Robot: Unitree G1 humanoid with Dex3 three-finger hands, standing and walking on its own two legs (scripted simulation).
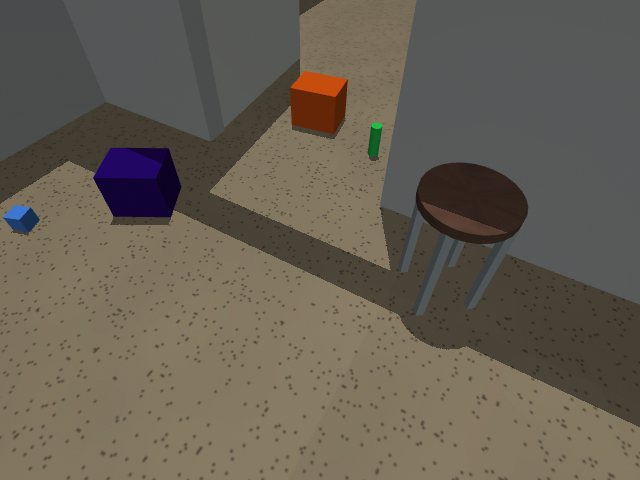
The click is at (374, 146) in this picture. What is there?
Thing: slim round
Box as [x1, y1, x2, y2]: [368, 123, 381, 156]
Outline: 379,123 373,123 371,125 368,154 372,156 376,155 378,150 381,131 381,125
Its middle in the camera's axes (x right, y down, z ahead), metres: +0.29 -0.50 +2.00
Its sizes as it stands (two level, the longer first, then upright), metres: 0.054 0.054 0.165
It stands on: the floor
